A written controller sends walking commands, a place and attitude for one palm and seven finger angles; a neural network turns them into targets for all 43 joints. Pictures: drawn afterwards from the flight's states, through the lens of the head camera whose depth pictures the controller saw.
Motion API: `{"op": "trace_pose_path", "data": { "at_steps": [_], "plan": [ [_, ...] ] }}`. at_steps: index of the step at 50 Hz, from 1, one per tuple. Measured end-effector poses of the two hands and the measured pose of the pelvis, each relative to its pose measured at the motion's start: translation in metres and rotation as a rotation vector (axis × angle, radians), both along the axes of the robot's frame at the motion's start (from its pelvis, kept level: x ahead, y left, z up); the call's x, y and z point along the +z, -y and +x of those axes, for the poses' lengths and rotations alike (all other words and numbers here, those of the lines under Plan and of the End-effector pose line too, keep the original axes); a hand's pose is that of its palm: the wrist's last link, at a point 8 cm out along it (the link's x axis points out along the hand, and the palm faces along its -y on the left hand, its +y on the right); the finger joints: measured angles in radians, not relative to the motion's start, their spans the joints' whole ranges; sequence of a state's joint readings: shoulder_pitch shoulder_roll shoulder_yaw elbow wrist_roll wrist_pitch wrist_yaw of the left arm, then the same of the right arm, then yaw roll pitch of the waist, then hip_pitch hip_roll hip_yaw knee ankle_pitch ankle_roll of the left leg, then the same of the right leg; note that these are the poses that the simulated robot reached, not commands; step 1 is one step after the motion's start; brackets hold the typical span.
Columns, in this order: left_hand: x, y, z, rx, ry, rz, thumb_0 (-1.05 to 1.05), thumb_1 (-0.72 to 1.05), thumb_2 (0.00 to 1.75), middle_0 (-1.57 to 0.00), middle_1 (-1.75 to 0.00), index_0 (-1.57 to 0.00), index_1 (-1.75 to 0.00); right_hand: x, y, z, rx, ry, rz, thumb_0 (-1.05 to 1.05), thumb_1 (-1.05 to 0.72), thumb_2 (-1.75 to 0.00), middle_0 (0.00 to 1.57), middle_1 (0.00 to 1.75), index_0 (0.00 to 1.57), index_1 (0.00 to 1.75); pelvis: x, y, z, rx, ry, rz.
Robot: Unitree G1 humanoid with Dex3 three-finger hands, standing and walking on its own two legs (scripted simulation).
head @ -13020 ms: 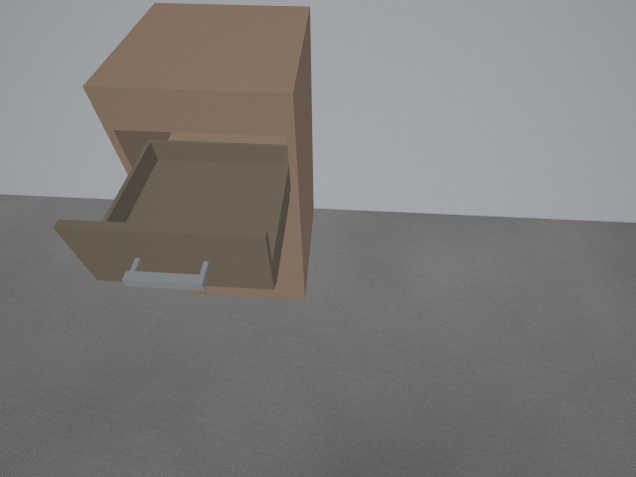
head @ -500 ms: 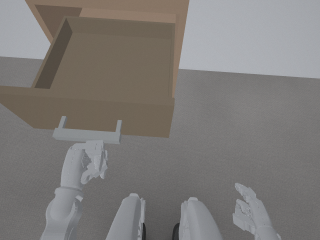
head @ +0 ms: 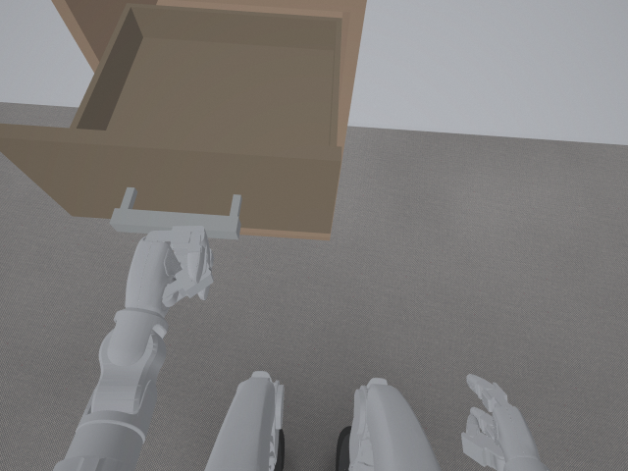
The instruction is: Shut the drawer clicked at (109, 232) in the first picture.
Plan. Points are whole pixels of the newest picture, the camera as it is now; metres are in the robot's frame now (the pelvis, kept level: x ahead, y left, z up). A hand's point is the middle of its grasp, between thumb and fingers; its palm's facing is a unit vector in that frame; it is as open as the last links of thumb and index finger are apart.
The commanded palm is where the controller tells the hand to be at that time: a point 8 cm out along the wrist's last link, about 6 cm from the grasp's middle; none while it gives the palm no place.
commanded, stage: push the drawer shut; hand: left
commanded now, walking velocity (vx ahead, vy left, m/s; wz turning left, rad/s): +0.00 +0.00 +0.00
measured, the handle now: (180, 211) +0.42 +0.19 +0.02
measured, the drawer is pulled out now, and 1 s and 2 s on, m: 0.25 0.12 0.00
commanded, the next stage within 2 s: none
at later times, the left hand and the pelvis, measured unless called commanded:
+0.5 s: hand (211, 224) +0.41 +0.15 +0.01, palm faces -0.07 -1.00 -0.06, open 3.1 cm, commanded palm +0.41 +0.20 +0.02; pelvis +0.00 +0.01 +0.01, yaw -1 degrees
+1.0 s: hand (223, 181) +0.47 +0.15 +0.01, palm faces -0.04 -1.00 -0.05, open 3.2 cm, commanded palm +0.47 +0.19 +0.02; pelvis +0.00 +0.01 +0.00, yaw -2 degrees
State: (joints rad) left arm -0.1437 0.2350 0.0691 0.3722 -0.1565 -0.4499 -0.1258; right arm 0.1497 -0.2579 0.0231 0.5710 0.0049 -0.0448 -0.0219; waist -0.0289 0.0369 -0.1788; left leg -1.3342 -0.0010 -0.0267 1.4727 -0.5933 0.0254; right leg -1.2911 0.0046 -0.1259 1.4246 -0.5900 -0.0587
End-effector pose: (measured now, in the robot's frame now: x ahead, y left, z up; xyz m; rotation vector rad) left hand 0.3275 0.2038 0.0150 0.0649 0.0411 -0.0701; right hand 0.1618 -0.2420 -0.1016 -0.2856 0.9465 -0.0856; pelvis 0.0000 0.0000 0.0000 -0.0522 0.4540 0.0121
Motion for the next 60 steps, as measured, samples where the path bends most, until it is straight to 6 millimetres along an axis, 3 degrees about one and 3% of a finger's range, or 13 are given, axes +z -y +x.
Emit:
{"op": "trace_pose_path", "data": {
  "at_steps": [17, 40, 60],
  "plan": [
    [0.002, -0.001, 0.047, 0.0, 0.009, -0.005, 0.03, 0.8, 0.92, -1.4, -1.6, -1.39, -1.6, 0.003, 0.002, -0.038, -0.061, -0.094, -0.021, 0.0, -0.9, -0.9, 0.2, 0.3, 0.2, 0.3, 0.005, -0.01, 0.0, -0.013, -0.012, -0.003],
    [-0.001, -0.003, 0.101, 0.022, 0.022, -0.013, 0.01, 0.76, 0.91, -1.4, -1.6, -1.4, -1.6, -0.007, 0.0, -0.066, -0.093, -0.202, -0.03, 0.0, -0.9, -0.89, 0.2, 0.3, 0.2, 0.3, 0.001, -0.015, 0.0, -0.014, -0.044, -0.009],
    [0.002, 0.003, 0.15, 0.033, 0.025, -0.011, 0.05, 0.8, 0.91, -1.4, -1.6, -1.4, -1.6, -0.012, 0.011, -0.117, -0.159, -0.348, -0.039, 0.0, -0.9, -0.89, 0.2, 0.3, 0.2, 0.3, -0.004, -0.01, -0.001, -0.029, -0.072, -0.01]
  ]
}}
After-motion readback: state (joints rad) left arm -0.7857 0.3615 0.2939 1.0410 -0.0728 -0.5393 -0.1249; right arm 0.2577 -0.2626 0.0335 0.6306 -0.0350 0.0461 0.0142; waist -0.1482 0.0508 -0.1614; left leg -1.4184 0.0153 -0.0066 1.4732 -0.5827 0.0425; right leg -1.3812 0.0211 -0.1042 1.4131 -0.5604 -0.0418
